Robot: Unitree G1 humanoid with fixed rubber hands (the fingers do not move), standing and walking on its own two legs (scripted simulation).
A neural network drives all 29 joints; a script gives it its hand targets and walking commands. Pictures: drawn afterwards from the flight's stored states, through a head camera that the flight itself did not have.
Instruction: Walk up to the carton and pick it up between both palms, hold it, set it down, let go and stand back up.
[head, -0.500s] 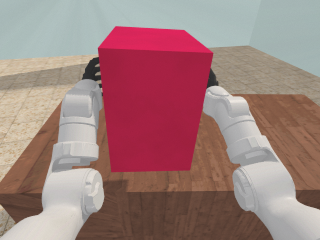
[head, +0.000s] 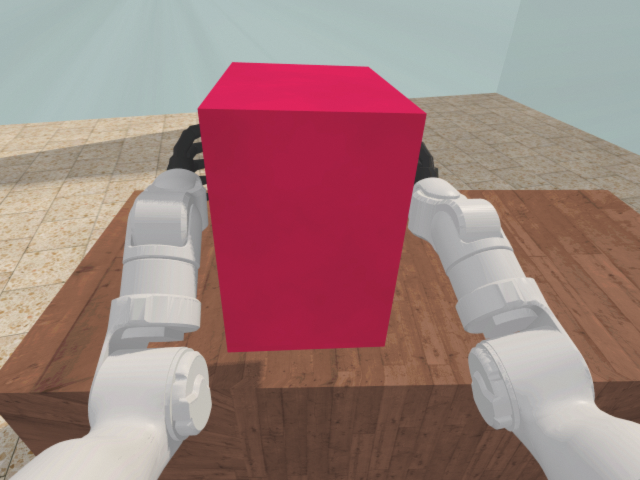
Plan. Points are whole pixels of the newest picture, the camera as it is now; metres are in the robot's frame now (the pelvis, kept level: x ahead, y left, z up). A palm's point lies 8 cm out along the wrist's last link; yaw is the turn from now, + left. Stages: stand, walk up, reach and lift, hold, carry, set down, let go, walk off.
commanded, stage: hold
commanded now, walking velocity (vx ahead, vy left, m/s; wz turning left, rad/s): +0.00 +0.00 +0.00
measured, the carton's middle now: (304, 196) +0.41 +0.00 +0.22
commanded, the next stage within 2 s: none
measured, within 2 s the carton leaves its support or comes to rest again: neither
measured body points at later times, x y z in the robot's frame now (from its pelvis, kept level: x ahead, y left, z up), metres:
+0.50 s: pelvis +0.00 +0.00 +0.00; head -0.09 +0.01 +0.44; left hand +0.38 +0.15 +0.27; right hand +0.38 -0.14 +0.25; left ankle +0.01 +0.11 -0.75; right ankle +0.02 -0.10 -0.75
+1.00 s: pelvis +0.00 +0.00 +0.00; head -0.09 +0.02 +0.44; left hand +0.39 +0.14 +0.26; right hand +0.38 -0.14 +0.24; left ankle +0.01 +0.11 -0.75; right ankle +0.02 -0.10 -0.75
